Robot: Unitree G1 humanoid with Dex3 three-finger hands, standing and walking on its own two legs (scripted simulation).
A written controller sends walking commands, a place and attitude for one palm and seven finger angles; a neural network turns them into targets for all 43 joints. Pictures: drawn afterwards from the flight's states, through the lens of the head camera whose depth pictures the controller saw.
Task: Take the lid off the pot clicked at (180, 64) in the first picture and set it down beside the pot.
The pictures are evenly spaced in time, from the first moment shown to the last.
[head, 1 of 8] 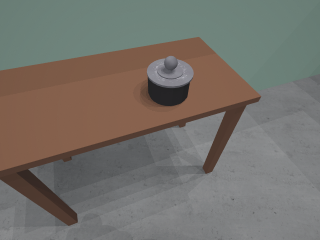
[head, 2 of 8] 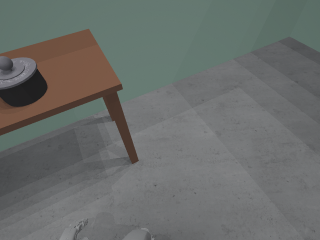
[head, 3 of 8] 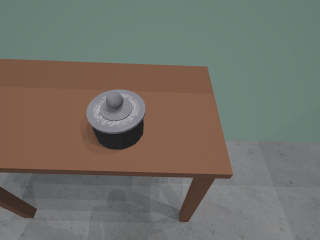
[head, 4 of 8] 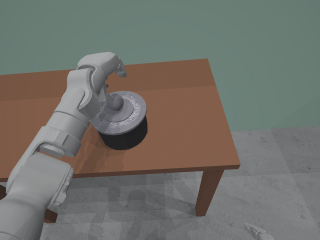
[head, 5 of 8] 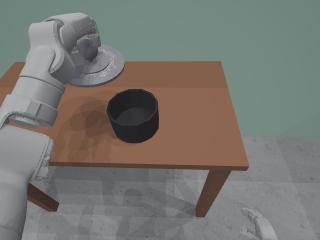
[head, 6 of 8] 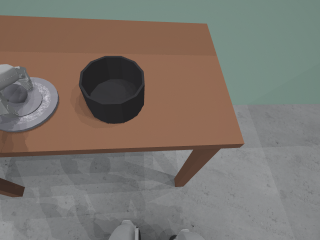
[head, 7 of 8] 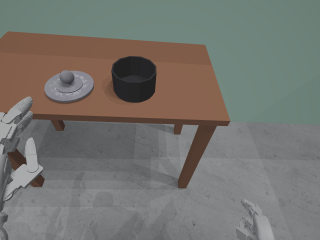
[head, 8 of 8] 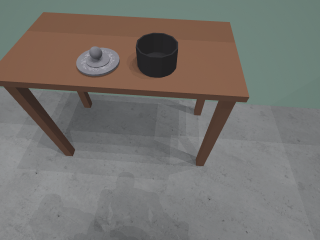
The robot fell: no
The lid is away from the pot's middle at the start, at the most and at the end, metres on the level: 0.00 0.25 0.24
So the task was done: yes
